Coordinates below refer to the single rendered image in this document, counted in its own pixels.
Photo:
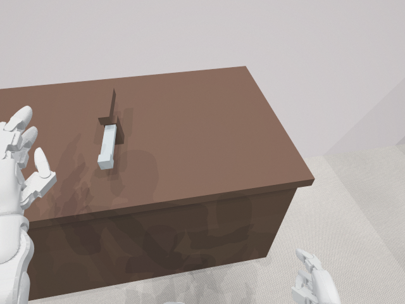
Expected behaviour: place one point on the robot left hand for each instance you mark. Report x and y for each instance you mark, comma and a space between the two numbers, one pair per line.
14, 148

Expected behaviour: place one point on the counter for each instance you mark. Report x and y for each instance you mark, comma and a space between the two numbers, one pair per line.
203, 175

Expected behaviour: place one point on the robot right hand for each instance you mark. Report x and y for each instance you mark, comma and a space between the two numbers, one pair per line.
321, 288

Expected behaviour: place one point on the tap lever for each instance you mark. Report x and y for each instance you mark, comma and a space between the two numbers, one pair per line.
105, 159

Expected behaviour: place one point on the left robot forearm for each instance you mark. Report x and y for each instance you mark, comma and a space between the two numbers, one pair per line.
16, 252

